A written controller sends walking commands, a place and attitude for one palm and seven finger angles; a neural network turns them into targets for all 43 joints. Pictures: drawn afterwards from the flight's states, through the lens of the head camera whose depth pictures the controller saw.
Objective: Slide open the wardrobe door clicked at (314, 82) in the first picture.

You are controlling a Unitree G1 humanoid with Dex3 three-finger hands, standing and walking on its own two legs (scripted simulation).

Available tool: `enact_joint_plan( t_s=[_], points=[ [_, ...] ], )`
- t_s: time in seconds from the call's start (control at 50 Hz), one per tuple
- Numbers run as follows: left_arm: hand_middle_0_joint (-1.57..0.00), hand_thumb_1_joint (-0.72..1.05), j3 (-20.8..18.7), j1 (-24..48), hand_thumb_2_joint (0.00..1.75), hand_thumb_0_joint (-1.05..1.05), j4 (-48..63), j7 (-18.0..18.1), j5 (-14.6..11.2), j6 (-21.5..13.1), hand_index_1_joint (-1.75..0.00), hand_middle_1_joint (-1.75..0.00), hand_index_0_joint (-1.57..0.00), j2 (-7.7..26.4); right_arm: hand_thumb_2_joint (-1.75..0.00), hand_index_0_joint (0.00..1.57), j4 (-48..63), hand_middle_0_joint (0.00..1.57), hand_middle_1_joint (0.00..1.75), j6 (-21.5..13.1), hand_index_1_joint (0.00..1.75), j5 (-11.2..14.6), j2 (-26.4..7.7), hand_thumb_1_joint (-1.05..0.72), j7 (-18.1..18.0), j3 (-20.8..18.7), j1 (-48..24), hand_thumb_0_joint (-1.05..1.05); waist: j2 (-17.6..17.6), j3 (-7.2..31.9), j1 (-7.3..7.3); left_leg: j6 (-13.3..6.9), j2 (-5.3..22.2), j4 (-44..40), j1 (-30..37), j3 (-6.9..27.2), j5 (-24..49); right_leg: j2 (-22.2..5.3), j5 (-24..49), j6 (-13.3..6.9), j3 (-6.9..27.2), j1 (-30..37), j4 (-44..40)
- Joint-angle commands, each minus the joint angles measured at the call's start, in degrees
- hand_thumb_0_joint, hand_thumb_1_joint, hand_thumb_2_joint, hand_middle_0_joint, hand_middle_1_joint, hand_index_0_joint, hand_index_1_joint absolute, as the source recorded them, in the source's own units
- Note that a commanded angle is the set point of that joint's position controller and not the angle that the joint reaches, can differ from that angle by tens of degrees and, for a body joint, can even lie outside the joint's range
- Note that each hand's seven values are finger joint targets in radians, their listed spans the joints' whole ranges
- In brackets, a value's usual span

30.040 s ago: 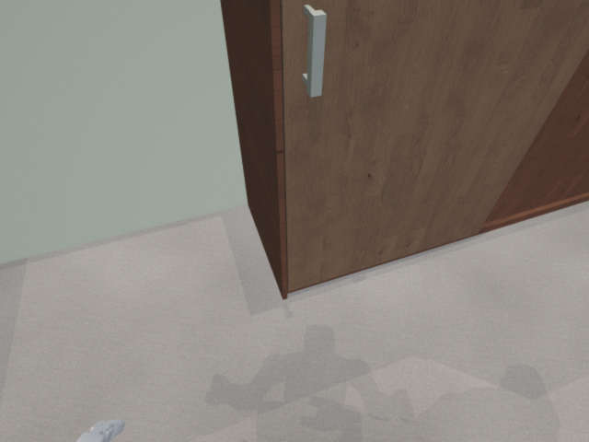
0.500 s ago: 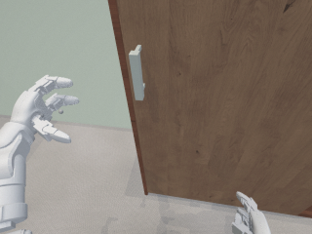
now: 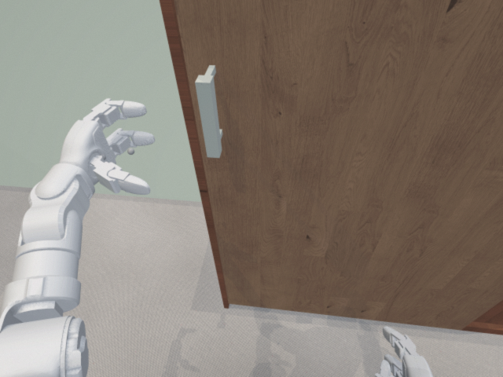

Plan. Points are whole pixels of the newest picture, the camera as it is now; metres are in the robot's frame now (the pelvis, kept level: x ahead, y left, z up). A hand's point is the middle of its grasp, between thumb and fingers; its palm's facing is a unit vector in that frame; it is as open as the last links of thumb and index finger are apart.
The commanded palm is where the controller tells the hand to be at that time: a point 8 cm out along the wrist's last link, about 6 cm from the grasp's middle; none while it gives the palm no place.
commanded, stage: move the hooked fingers beside the handle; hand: left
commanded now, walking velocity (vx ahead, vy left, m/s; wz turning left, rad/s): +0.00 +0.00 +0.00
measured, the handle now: (212, 112) +0.50 +0.09 +0.18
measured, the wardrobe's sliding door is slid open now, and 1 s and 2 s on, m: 0.00 0.00 0.00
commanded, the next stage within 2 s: none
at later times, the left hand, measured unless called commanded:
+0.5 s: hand (164, 131) +0.44 +0.16 +0.19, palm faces -0.06 -1.00 -0.01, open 14.0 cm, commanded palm +0.42 +0.21 +0.19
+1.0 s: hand (160, 131) +0.43 +0.16 +0.20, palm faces -0.06 -1.00 -0.01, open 14.0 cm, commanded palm +0.41 +0.21 +0.19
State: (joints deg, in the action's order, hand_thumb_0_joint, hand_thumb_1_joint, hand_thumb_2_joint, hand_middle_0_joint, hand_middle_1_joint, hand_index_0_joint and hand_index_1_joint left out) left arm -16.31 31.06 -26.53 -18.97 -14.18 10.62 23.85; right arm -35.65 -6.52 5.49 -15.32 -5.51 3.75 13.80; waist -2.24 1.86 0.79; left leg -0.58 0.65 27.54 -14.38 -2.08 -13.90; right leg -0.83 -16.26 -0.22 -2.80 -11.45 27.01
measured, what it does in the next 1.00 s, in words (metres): stands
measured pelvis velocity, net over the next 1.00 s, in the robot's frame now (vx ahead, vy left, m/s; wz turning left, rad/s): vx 0.00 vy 0.00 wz -0.01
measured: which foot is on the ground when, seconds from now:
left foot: down 0.00-1.00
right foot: down 0.00-1.00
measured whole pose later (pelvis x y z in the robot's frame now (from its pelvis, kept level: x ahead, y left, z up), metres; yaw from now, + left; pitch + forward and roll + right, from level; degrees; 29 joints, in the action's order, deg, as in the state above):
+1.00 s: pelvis +0.00 +0.00 +0.00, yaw -1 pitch +2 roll +0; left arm -13.9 40.3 -37.6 -13.2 -11.2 4.3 20.7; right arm -36.9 -3.2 4.9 -15.4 -4.7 1.7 16.5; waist -1.5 2.4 1.8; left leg -0.4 1.3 27.4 -15.1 -2.6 -14.0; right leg -0.2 -15.8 -0.5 -2.1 -12.3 26.4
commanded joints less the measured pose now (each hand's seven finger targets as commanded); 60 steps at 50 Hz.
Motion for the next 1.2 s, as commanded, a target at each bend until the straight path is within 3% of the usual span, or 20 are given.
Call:
enact_joint_plan(
  t_s=[0.0,0.04,0.12,0.18,0.2,0.24,0.28,0.34,0.4,0.44,0.5,0.64,0.7,0.74,0.76,0.84,0.96,1.08,1.14,1.18],
  points=[
    [-0.3,-0.5,-4.08,25.27,0.3,0.0,13.62,1.3,-0.47,-4.87,-1.2,-1.2,-0.3,13.68,-0.9,0.2,9.0,0.2,0.3,-2.57,0.3,-0.27,-6.96,-0.9,-0.16,-3.19,-4.93,0.0,-0.77,16.67,-0.64,-1.61,-0.46,-1.34,11.11,2.34,15.75,0.65,19.46,-1.21,0.65,0.9,-2.62],
    [-0.3,-0.5,-3.38,26.46,0.3,0.0,13.06,1.44,-0.59,-5.76,-1.2,-1.2,-0.3,13.07,-0.9,0.2,8.45,0.2,0.3,-2.4,0.3,-0.31,-7.08,-0.9,-0.17,-3.42,-4.26,0.0,1.93,16.73,-0.12,-1.88,-0.2,-0.94,11.29,2.28,16.23,0.9,19.99,-1.1,0.64,0.92,-2.81],
    [-0.3,-0.5,0.43,33.14,0.3,0.0,11.25,1.99,-0.34,-6.28,-1.2,-1.2,-0.3,9.37,-0.9,0.2,6.95,0.2,0.3,-2.35,0.3,-0.21,-7.15,-0.9,-0.57,-3.48,-3.12,0.0,-1.39,14.71,1.72,-1.65,-0.18,-1.35,12.66,2.76,14.4,1.21,17.26,-1.28,0.43,-2.52,-3.26],
    [-0.3,-0.5,-1.25,32.11,0.3,0.0,9.49,3.28,0.17,-5.97,-1.2,-1.2,-0.3,10.46,-0.9,0.2,6.59,0.2,0.3,-2.07,0.3,-0.5,-7.21,-0.9,-0.32,-3.74,-2.36,0.0,-0.67,17.16,0.7,-1.58,-0.29,-1.12,12.96,2.69,16.44,1.14,19.03,-1.37,0.47,-0.95,-2.93],
    [-0.3,-0.5,0.38,32.58,0.3,0.0,8.58,3.48,0.25,-5.82,-1.2,-1.2,-0.3,8.43,-0.9,0.2,6.46,0.2,0.3,-1.91,0.3,-0.51,-7.09,-0.9,-0.17,-3.64,-2.46,0.0,-0.81,16.68,0.97,-1.47,-0.36,-1.2,12.59,2.62,16.16,1.1,18.91,-1.35,0.36,-1.3,-2.8],
    [-0.3,-0.5,-1.61,30.65,0.3,0.0,3.03,4.28,0.54,-5.4,-1.2,-1.2,-0.3,10.29,-0.9,0.2,5.58,0.2,0.3,-1.24,0.3,-0.68,-7.56,-0.9,-0.09,-3.88,-1.24,0.0,3.72,15.25,0.71,-1.76,-0.27,-1.19,10.1,2.22,15.69,1.21,19.23,-1.13,0.4,-0.7,-3.13],
    [-0.3,-0.5,-2.13,33.08,0.3,0.0,0.51,4.85,0.89,-5.34,-1.2,-1.2,-0.3,11.06,-0.9,0.2,5.63,0.2,0.3,-0.61,0.3,-0.67,-7.67,-0.9,-0.1,-3.93,-0.7,0.0,4.95,14.85,0.87,-1.89,-0.49,-1.46,8.16,1.87,13.85,1.07,18.82,-0.86,0.74,-0.46,-3.04],
    [-0.3,-0.5,-2.67,36.79,0.3,0.0,0.77,5.76,1.93,-7.42,-1.2,-1.2,-0.3,12.61,-0.9,0.2,5.75,0.2,0.3,-0.12,0.3,-0.88,-7.77,-0.9,0.05,-4.13,-0.08,0.0,3.66,17.42,0.83,-1.97,-0.4,-1.03,8.93,1.75,15.82,0.95,20.34,-1.02,0.97,0.88,-2.42],
    [-0.3,-0.5,-0.64,40.64,0.3,0.0,1.38,5.97,2.28,-9.74,-1.2,-1.2,-0.3,10.32,-0.9,0.2,5.6,0.2,0.3,-0.16,0.3,-1.04,-7.22,-0.9,0.2,-4.03,0.56,0.0,-0.48,19.11,1.67,-1.78,-0.35,-0.27,11.42,1.74,18.07,1.13,22.18,-1.13,1.18,-0.05,-2.06],
    [-0.3,-0.5,-1.33,41.83,0.3,0.0,-0.68,5.82,2.22,-10.99,-1.2,-1.2,-0.3,11.37,-0.9,0.2,4.83,0.2,0.3,-0.03,0.3,-1.16,-7.58,-0.9,0.14,-4.32,1.54,0.0,2.15,19.15,2.07,-2.11,-0.2,0.08,11.09,1.67,18.6,1.3,23.04,-1.03,1.19,0.48,-2.2],
    [-0.3,-0.5,0.03,42.5,0.3,0.0,-2.56,5.07,2.02,-11.43,-1.2,-1.2,-0.3,9.07,-0.9,0.2,4.58,0.2,0.3,-0.08,0.3,-1.07,-7.62,-0.9,0.2,-4.54,2.19,0.0,1.68,20.42,2.3,-2.09,-0.38,0.16,11.56,1.43,19.32,1.34,24.58,-1.03,1.25,0.45,-1.69],
    [-0.3,-0.5,-3.35,33.98,0.3,0.0,-7.12,4.9,2.31,-10.44,-1.2,-1.2,-0.3,12.17,-0.9,0.2,5.6,0.2,0.3,1.34,0.3,-1.08,-8.3,-0.9,0.66,-5.0,2.81,0.0,4.18,18.32,0.23,-2.27,-0.56,-0.31,7.4,0.63,18.59,1.16,25.34,-0.95,1.07,2.34,-1.57],
    [-0.3,-0.5,-0.53,37.19,0.3,0.0,-0.15,4.74,1.76,-11.61,-1.2,-1.2,-0.3,8.79,-0.9,0.2,6.67,0.2,0.3,0.98,0.3,-0.91,-7.65,-0.9,0.8,-4.94,1.66,0.0,1.95,19.58,0.83,-2.24,-0.47,-0.13,9.98,0.84,19.65,1.35,25.62,-1.02,1.15,1.7,-1.37],
    [-0.3,-0.5,-0.97,37.04,0.3,0.0,1.26,4.84,1.33,-12.35,-1.2,-1.2,-0.3,9.73,-0.9,0.2,6.52,0.2,0.3,1.04,0.3,-1.01,-7.87,-0.9,0.58,-5.06,1.8,0.0,4.11,19.46,1.11,-2.53,-0.25,-0.15,10.36,0.88,19.16,1.55,24.89,-0.83,1.19,1.94,-1.94],
    [-0.3,-0.5,-2.63,38.98,0.3,0.0,3.02,4.99,1.32,-12.66,-1.2,-1.2,-0.3,11.73,-0.9,0.2,6.34,0.2,0.3,1.03,0.3,-0.96,-7.99,-0.9,0.41,-5.1,1.64,0.0,3.37,20.03,1.07,-2.51,-0.23,-0.32,10.79,0.83,19.04,1.56,25.33,-0.83,1.48,2.18,-1.91],
    [-0.3,-0.5,-2.0,38.76,0.3,0.0,3.45,5.47,1.83,-11.82,-1.2,-1.2,-0.3,11.32,-0.9,0.2,5.83,0.2,0.3,0.91,0.3,-0.94,-7.75,-0.9,0.22,-4.86,1.41,0.0,1.45,19.31,1.22,-2.32,-0.31,-0.65,11.42,0.9,18.39,1.52,23.57,-0.97,1.17,1.63,-2.43],
    [-0.3,-0.5,0.64,34.94,0.3,0.0,1.17,5.41,1.91,-9.12,-1.2,-1.2,-0.3,7.55,-0.9,0.2,6.21,0.2,0.3,1.03,0.3,-0.6,-7.4,-0.9,0.49,-4.62,0.02,0.0,-0.41,17.12,1.0,-1.98,-0.5,-0.95,10.97,1.12,17.11,1.47,21.96,-1.22,0.95,-0.02,-2.74],
    [-0.3,-0.5,5.06,39.98,0.3,0.0,-2.38,6.15,1.12,-8.06,-1.2,-1.2,-0.3,2.25,-0.9,0.2,5.6,0.2,0.3,1.15,0.3,-0.55,-7.46,-0.9,0.25,-4.28,-0.31,0.0,4.98,11.97,3.08,-1.93,-0.35,-1.86,9.02,2.28,10.21,1.73,14.79,-0.89,0.44,-4.58,-3.94],
    [-0.3,-0.5,0.23,43.98,0.3,0.0,-4.93,8.2,2.02,-9.73,-1.2,-1.2,-0.3,8.4,-0.9,0.2,4.64,0.2,0.3,1.24,0.3,-1.17,-7.85,-0.9,-0.05,-4.29,0.6,0.0,5.45,12.29,2.8,-2.17,-0.46,-1.92,8.04,2.45,7.83,1.52,11.59,-0.73,0.99,-4.79,-4.43],
    [-0.3,-0.5,0.81,47.25,0.3,0.0,-3.93,8.96,2.95,-11.73,-1.2,-1.2,-0.3,8.1,-0.9,0.2,4.99,0.2,0.3,0.94,0.3,-1.23,-7.09,-0.9,-0.03,-3.87,0.19,0.0,2.65,15.84,2.55,-2.08,-0.71,-1.58,9.04,2.24,9.08,1.24,12.66,-0.93,1.38,-3.2,-3.48]
  ],
)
